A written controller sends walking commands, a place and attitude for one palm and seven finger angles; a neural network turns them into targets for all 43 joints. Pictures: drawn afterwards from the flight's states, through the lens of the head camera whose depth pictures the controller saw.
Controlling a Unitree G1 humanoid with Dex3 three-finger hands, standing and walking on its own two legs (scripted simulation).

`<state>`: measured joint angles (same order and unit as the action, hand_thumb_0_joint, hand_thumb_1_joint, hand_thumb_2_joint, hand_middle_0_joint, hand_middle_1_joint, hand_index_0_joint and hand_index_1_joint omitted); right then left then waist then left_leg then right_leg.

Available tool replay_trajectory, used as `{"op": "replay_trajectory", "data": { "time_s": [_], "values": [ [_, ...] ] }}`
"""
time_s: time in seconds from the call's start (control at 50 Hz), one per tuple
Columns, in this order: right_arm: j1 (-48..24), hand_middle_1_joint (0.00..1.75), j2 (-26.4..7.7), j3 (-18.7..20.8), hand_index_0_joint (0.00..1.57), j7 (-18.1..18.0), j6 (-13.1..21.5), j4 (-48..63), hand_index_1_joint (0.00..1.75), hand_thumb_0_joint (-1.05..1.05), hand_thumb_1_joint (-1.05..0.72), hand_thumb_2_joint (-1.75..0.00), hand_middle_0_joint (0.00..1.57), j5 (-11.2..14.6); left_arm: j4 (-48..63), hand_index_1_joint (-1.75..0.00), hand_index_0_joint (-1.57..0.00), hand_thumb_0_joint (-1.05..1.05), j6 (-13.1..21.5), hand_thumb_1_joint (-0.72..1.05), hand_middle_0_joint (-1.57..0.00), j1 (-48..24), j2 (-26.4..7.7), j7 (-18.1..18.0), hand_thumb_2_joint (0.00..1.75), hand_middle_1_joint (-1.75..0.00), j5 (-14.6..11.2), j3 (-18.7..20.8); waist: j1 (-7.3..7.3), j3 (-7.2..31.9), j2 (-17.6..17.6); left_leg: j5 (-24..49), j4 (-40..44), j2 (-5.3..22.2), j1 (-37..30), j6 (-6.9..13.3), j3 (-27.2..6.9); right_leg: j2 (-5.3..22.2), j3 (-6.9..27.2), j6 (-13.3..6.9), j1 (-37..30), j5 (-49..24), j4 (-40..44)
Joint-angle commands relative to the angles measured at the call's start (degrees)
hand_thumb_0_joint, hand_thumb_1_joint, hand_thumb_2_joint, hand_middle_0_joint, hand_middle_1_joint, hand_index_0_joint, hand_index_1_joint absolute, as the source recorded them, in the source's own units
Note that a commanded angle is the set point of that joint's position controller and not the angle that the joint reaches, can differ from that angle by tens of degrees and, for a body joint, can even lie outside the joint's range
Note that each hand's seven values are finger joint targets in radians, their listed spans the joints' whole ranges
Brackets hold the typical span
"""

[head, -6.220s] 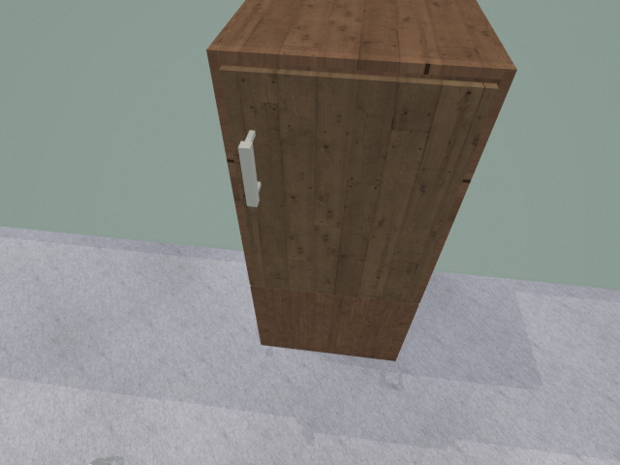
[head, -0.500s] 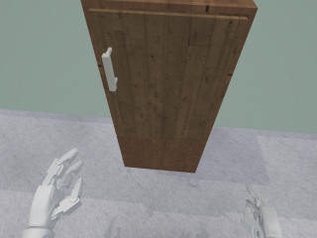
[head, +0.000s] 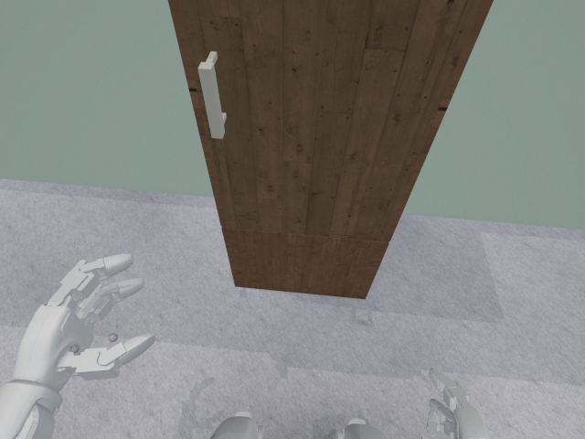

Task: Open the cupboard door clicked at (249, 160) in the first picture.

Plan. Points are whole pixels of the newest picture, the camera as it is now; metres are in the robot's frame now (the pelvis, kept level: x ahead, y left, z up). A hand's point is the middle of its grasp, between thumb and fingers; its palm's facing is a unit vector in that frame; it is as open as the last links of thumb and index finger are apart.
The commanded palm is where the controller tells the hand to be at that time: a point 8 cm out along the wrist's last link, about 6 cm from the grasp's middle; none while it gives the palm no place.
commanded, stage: raise the hand with hooked fingers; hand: left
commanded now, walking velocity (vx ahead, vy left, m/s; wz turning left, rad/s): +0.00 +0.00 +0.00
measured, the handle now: (215, 96) +0.62 +0.17 +0.12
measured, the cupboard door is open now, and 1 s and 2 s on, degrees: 0 0 0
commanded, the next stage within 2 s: move the hooked fingers beside the handle in 1.32 s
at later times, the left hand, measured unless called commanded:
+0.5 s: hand (73, 288) +0.27 +0.27 +0.10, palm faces -0.02 -1.00 -0.05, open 13.5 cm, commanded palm +0.24 +0.32 +0.11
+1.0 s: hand (74, 238) +0.32 +0.27 +0.13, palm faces -0.04 -1.00 -0.01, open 14.0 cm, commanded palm +0.29 +0.32 +0.13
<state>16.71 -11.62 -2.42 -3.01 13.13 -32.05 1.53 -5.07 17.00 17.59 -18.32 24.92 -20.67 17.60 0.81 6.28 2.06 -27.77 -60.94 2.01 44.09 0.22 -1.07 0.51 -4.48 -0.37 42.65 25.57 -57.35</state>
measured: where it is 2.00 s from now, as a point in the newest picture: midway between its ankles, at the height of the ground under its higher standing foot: outside the picture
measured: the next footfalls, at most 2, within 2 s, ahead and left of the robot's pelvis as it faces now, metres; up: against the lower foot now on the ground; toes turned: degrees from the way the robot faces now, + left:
none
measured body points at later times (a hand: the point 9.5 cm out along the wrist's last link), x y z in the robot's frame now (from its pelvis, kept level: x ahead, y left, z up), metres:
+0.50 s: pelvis +0.01 +0.02 +0.02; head +0.04 +0.03 +0.47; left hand +0.26 +0.32 +0.11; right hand +0.20 -0.21 -0.03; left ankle +0.02 +0.11 -0.67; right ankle +0.03 -0.12 -0.67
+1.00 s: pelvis +0.02 +0.00 +0.04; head +0.05 +0.01 +0.49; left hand +0.31 +0.33 +0.13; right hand +0.17 -0.25 -0.04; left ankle +0.02 +0.11 -0.67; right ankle +0.03 -0.12 -0.67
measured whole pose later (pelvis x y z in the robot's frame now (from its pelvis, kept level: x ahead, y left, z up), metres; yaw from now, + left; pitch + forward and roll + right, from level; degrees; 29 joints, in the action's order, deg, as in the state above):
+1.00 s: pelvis +0.02 +0.00 +0.04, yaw -1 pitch +7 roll -2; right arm 17.4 -16.9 -2.4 -5.0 11.4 -31.7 2.6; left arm -24.0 9.6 -4.5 -25.9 32.7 -21.3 25.3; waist 0.2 4.1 1.4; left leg -23.5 -47.0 1.7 30.3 0.6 0.4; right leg 0.3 -3.1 0.1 29.4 21.0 -43.6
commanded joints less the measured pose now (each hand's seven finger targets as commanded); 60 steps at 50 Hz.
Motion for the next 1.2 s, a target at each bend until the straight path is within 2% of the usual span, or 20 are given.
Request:
{"op": "replay_trajectory", "data": {
  "time_s": [0.0, 0.06, 0.08, 0.16, 0.22, 0.34, 0.4, 0.46, 0.5, 0.56, 0.68, 0.74, 0.78, 0.8, 0.9, 0.94, 0.98, 1.0, 1.06, 1.18],
  "values": [
    [-4.95, 0.30, -10.94, 4.46, 0.20, -0.87, 4.73, 10.42, 0.30, 0.00, -0.90, -0.90, 0.20, 0.70, 9.51, -0.90, -0.27, 0.00, 5.35, -0.03, -0.27, -5.43, -9.53, -0.32, 0.50, -0.90, -1.63, 5.54, -0.80, 9.03, -0.78, 6.26, 11.92, -2.25, -4.60, 1.02, -1.31, -1.47, 2.78, -0.72, -6.86, 2.96, 11.32],
    [-4.36, 0.30, -11.65, 4.28, 0.20, -0.94, 5.56, 10.10, 0.30, 0.00, -0.90, -0.90, 0.20, 0.83, 9.66, -0.94, -0.27, 0.00, 5.64, -0.10, -0.27, -7.35, -10.38, 0.02, 0.47, -0.94, -1.31, 5.28, -1.03, 8.88, 1.62, 6.90, 13.63, -2.13, -7.01, 0.94, -1.92, -1.90, 1.41, -1.27, -7.15, 0.32, 10.43],
    [-4.02, 0.30, -11.59, 4.34, 0.20, -0.97, 5.72, 10.15, 0.30, 0.00, -0.90, -0.90, 0.20, 0.90, 10.69, -0.96, -0.27, 0.00, 5.62, -0.13, -0.27, -8.12, -10.69, 0.13, 0.46, -0.96, -1.19, 5.15, -0.86, 9.86, 1.54, 7.49, 14.14, -2.06, -8.16, 0.96, -1.89, -1.78, 1.21, -1.12, -7.62, -0.82, 10.57],
    [-3.52, 0.30, -12.23, 4.23, 0.20, -1.37, 5.84, 9.58, 0.30, 0.00, -0.90, -0.90, 0.20, 1.05, 9.73, -1.02, -0.28, 0.00, 4.77, -0.22, -0.28, -10.95, -12.97, -0.58, 0.42, -1.02, -1.04, 6.86, -0.91, 8.01, 1.87, 6.69, 15.94, -1.85, -9.38, 0.74, -2.58, -2.10, 0.56, -1.33, -8.31, -1.17, 11.09],
    [-3.30, 0.30, -12.05, 4.03, 0.20, -1.38, 5.74, 9.53, 0.30, 0.00, -0.90, -0.90, 0.20, 1.14, 10.64, -1.07, -0.29, 0.00, 3.92, -0.29, -0.29, -11.74, -12.73, -0.96, 0.39, -1.07, -0.81, 6.58, -1.06, 8.87, 5.17, 9.66, 17.18, -1.64, -12.46, 0.37, -2.71, -2.00, -0.08, -1.39, -9.29, -4.62, 11.22],
    [-3.27, 0.30, -12.15, 3.78, 0.20, -1.42, 5.04, 9.43, 0.30, 0.00, -0.90, -0.90, 0.20, 1.29, 8.66, -1.15, -0.29, 0.00, 1.22, -0.43, -0.29, -14.96, -13.46, -0.30, 0.33, -1.15, -0.53, 6.78, -0.80, 8.62, 5.45, 14.23, 18.31, -1.34, -15.73, -0.01, -2.76, -2.30, -0.49, -1.33, -11.08, -8.90, 12.59],
    [-3.05, 0.30, -12.37, 3.49, 0.20, -1.57, 4.43, 9.39, 0.30, 0.00, -0.90, -0.90, 0.20, 1.24, 6.94, -1.20, -0.30, 0.00, -0.41, -0.50, -0.30, -18.48, -14.56, 0.83, 0.30, -1.20, -0.68, 7.37, -0.54, 8.73, 4.08, 16.62, 18.68, -1.32, -16.95, -0.03, -2.83, -2.60, -0.57, -1.33, -12.20, -11.29, 13.35],
    [-3.09, 0.30, -12.64, 3.11, 0.20, -1.83, 3.87, 9.32, 0.30, 0.00, -0.90, -0.90, 0.20, 1.15, 3.91, -1.20, -0.30, 0.00, -1.83, -0.50, -0.30, -21.55, -15.99, 2.12, 0.30, -1.20, -1.16, 8.42, -0.67, 7.21, 3.64, 16.92, 18.95, -1.68, -16.79, -0.01, -2.48, -2.91, -0.34, -1.55, -13.15, -12.24, 14.13],
    [-3.44, 0.30, -12.38, 2.98, 0.20, -2.08, 3.43, 9.17, 0.30, 0.00, -0.90, -0.90, 0.20, 1.27, 3.30, -1.20, -0.30, 0.00, -2.39, -0.50, -0.30, -24.11, -16.80, 2.80, 0.30, -1.20, -0.96, 8.86, -0.63, 8.07, 4.98, 17.01, 19.37, -1.63, -17.92, -0.02, -2.24, -2.63, -0.11, -1.52, -13.60, -12.47, 14.85],
    [-3.54, 0.30, -12.57, 2.76, 0.20, -2.33, 3.16, 9.23, 0.30, 0.00, -0.90, -0.90, 0.20, 1.17, 1.59, -1.20, -0.30, 0.00, -2.60, -0.50, -0.30, -26.95, -18.28, 3.86, 0.30, -1.20, -1.35, 9.85, -0.73, 8.41, 2.85, 17.46, 19.60, -1.77, -18.42, 0.23, -2.22, -2.87, 0.13, -1.64, -14.91, -13.14, 15.64],
    [-3.54, 0.30, -12.63, 2.50, 0.20, -2.82, 2.38, 8.70, 0.30, 0.00, -0.90, -0.90, 0.20, 1.26, -2.58, -1.20, -0.30, 0.00, -3.62, -0.50, -0.30, -32.15, -21.21, 5.99, 0.30, -1.20, -1.76, 11.84, -0.97, 10.11, 3.19, 19.12, 20.18, -1.98, -19.56, 0.40, -1.44, -2.50, 0.84, -1.62, -17.26, -15.43, 16.89],
    [-3.33, 0.30, -12.77, 2.65, 0.20, -3.15, 1.98, 8.38, 0.30, 0.00, -0.90, -0.90, 0.20, 1.53, -6.02, -1.20, -0.30, 0.00, -4.19, -0.50, -0.30, -33.59, -21.45, 6.80, 0.30, -1.20, -2.03, 12.05, -0.63, 8.76, 1.82, 17.16, 20.64, -2.10, -18.73, 0.68, -0.89, -2.21, 1.42, -1.31, -17.25, -14.11, 18.30],
    [-3.27, 0.30, -12.91, 2.52, 0.20, -3.20, 1.74, 8.47, 0.30, 0.00, -0.90, -0.90, 0.20, 1.44, -6.85, -1.20, -0.30, 0.00, -4.37, -0.50, -0.30, -35.85, -23.49, 7.50, 0.30, -1.20, -2.01, 13.10, -1.09, 9.52, 2.91, 18.21, 20.84, -2.12, -19.08, 0.71, -0.78, -2.18, 1.86, -1.61, -18.75, -15.09, 18.47],
    [-3.17, 0.30, -12.85, 2.58, 0.20, -3.22, 1.64, 8.49, 0.30, 0.00, -0.90, -0.90, 0.20, 1.55, -6.90, -1.20, -0.30, 0.00, -4.44, -0.50, -0.30, -36.83, -23.54, 7.64, 0.30, -1.20, -1.87, 12.85, -0.83, 9.48, 3.71, 18.40, 21.02, -2.12, -19.58, 0.77, -0.59, -2.12, 1.89, -1.54, -18.47, -15.32, 18.77],
    [-2.52, 0.30, -13.03, 3.08, 0.20, -2.48, 1.34, 9.03, 0.30, 0.00, -0.90, -0.90, 0.20, 1.43, -9.26, -1.20, -0.30, 0.00, -4.26, -0.50, -0.30, -32.34, -21.87, 8.34, 0.30, -1.20, -2.52, 12.70, -1.46, 10.27, 0.08, 20.59, 20.51, -2.30, -18.29, 0.94, 0.07, -1.92, 2.51, -1.29, -20.43, -18.54, 18.77],
    [-2.41, 0.30, -12.90, 3.41, 0.20, -2.27, 1.33, 9.27, 0.30, 0.00, -0.90, -0.90, 0.20, 1.49, -6.85, -1.20, -0.30, 0.00, -3.49, -0.50, -0.30, -32.65, -22.44, 7.75, 0.30, -1.20, -2.35, 13.12, -1.63, 11.45, 2.80, 21.46, 20.58, -2.29, -19.71, 0.92, 0.38, -1.90, 2.45, -1.24, -20.23, -19.20, 18.53],
    [-2.22, 0.30, -12.87, 3.27, 0.20, -2.19, 1.12, 9.39, 0.30, 0.00, -0.90, -0.90, 0.20, 1.24, -5.86, -1.20, -0.30, 0.00, -3.21, -0.50, -0.30, -34.00, -24.04, 7.27, 0.30, -1.20, -2.33, 14.28, -1.57, 11.50, 3.31, 21.80, 20.54, -2.26, -19.87, 0.98, 0.40, -2.13, 2.60, -1.41, -20.46, -19.70, 18.38],
    [-2.08, 0.30, -12.73, 3.29, 0.20, -2.29, 1.00, 9.30, 0.30, 0.00, -0.90, -0.90, 0.20, 1.32, -6.68, -1.20, -0.30, 0.00, -3.15, -0.50, -0.30, -33.27, -22.91, 7.00, 0.30, -1.20, -2.32, 13.77, -1.35, 10.50, 2.31, 21.23, 20.77, -2.23, -19.36, 0.92, 0.36, -2.10, 2.36, -1.29, -20.11, -19.09, 18.52],
    [-2.22, 0.30, -12.77, 3.23, 0.20, -2.36, 1.02, 9.40, 0.30, 0.00, -0.90, -0.90, 0.20, 1.22, -4.92, -1.20, -0.30, 0.00, -2.34, -0.50, -0.30, -34.40, -23.93, 6.39, 0.30, -1.20, -2.27, 14.36, -1.78, 10.68, 3.48, 21.56, 20.91, -2.26, -19.86, 0.90, 0.28, -2.15, 2.54, -1.56, -20.94, -19.28, 18.38],
    [-2.19, 0.30, -12.72, 3.06, 0.20, -2.66, 0.80, 9.14, 0.30, 0.00, -0.90, -0.90, 0.20, 1.44, -6.80, -1.20, -0.30, 0.00, -2.67, -0.50, -0.30, -34.87, -22.65, 6.90, 0.30, -1.20, -2.10, 13.03, -1.01, 9.96, 2.47, 20.36, 21.21, -2.18, -19.71, 1.02, 0.35, -2.11, 2.63, -1.23, -20.23, -18.89, 18.93]
  ]
}}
